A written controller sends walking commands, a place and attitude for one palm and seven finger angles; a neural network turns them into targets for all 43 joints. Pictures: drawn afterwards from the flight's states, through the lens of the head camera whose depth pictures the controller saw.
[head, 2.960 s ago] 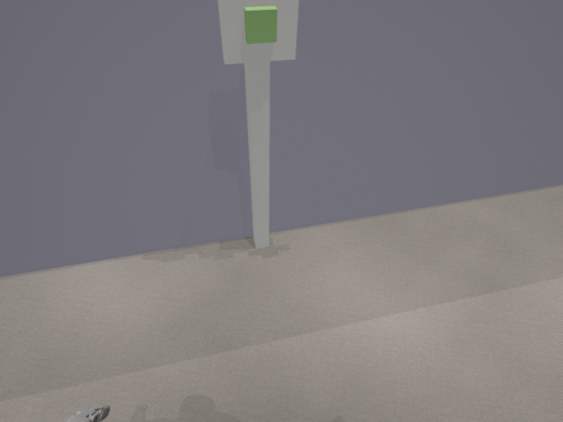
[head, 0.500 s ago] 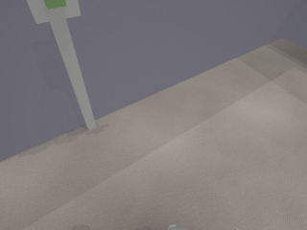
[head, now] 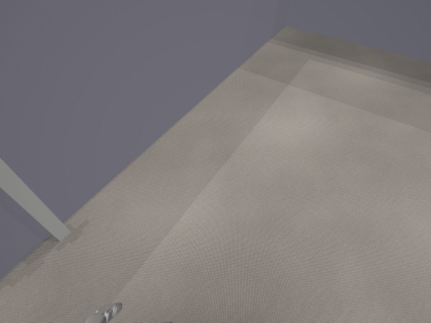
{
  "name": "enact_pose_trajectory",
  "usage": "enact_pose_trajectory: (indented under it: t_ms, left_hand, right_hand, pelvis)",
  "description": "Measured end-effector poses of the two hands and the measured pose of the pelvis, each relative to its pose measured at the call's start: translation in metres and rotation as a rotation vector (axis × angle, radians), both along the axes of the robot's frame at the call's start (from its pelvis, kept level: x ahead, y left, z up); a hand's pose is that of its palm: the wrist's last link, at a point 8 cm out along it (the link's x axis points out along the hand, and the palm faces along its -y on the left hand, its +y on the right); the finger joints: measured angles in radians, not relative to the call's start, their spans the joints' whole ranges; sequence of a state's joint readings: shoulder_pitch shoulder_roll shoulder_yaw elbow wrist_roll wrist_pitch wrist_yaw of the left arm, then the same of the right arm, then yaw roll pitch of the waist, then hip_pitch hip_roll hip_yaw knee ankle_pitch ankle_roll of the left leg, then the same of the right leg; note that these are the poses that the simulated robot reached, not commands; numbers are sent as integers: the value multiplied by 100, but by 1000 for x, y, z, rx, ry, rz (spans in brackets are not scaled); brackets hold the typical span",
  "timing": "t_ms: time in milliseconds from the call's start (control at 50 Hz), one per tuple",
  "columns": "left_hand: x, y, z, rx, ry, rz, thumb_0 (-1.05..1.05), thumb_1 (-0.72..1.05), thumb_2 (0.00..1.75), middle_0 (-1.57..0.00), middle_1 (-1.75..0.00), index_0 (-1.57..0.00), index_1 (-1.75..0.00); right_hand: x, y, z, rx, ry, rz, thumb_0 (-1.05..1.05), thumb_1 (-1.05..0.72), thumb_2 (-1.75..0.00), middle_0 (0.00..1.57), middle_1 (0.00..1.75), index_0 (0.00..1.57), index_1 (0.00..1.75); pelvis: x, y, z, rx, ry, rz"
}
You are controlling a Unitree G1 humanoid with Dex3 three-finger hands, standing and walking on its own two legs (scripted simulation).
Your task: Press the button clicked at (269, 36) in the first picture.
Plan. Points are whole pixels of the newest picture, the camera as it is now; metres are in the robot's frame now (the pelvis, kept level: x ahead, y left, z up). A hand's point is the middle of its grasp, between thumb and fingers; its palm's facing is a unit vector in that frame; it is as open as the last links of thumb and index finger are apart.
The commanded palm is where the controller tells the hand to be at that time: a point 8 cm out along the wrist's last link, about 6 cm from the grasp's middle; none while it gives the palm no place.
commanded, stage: walk to a spot facing it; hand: left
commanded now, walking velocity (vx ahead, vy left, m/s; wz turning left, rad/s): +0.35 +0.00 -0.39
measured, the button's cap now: out of the picture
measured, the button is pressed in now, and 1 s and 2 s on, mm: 0 0 0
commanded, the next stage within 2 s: turn to face it in 0.76 s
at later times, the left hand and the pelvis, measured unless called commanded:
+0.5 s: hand (119, 263) +0.28 +0.24 -0.16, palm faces -0.19 -0.97 -0.15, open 7.4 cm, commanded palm none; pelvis +0.18 +0.06 +0.02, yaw -16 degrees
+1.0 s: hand (196, 184) +0.51 +0.07 -0.16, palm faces -0.49 -0.85 -0.21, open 7.4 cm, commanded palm none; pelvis +0.32 -0.02 +0.00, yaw -29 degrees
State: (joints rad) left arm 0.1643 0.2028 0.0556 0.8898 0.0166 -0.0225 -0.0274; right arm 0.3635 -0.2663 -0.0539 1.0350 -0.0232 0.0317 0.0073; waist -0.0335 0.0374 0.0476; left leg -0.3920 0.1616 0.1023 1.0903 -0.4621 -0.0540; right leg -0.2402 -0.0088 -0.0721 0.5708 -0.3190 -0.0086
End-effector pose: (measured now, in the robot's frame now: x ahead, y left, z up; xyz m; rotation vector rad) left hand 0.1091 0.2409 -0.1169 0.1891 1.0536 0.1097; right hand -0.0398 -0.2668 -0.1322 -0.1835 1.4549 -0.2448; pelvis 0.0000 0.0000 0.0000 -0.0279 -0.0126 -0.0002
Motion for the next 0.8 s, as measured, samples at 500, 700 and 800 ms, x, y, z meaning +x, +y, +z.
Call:
enact_pose_trajectory:
  t_ms: [500,700,800]
  left_hand:
    - [171,52,-16,-39,208,-158,0,91,90,-19,-30,-20,-30]
    - [306,-18,-13,-42,163,-349,0,91,90,-19,-30,-19,-30]
    - [372,-79,-18,-40,112,-463,0,91,90,-19,-30,-19,-30]
  right_hand:
    - [167,104,29,-31,-195,-234,0,-93,-90,20,30,21,30]
    - [136,142,18,62,19,-466,0,-91,-90,20,30,20,30]
    - [138,142,4,115,96,-568,0,-91,-90,20,30,21,30]
  pelvis:
    - [182,64,18,-7,-5,-284]
    - [247,43,14,13,-2,-396]
    - [278,15,1,18,8,-454]
